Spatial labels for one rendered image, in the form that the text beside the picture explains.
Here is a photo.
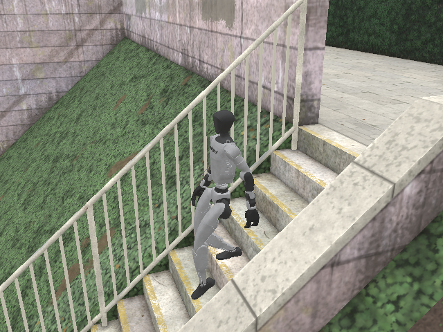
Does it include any robot head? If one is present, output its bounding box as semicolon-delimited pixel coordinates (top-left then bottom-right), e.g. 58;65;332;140
213;110;235;144

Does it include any robot right forearm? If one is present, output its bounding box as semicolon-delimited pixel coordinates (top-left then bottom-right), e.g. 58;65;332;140
200;167;212;189

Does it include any robot left upper arm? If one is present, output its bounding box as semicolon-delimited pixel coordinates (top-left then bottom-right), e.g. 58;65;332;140
224;144;252;181

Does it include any robot left forearm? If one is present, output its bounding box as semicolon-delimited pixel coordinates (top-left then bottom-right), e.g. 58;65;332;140
244;172;256;210

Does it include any robot right upper arm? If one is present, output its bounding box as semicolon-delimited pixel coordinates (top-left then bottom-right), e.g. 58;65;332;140
210;134;220;143

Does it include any robot left hand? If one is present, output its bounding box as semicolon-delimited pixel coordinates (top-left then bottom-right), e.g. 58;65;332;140
244;209;260;228

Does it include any left robot thigh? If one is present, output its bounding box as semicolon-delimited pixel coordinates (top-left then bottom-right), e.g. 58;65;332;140
194;199;232;253

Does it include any robot right hand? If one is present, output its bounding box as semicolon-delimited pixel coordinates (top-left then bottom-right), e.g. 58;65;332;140
191;186;205;206

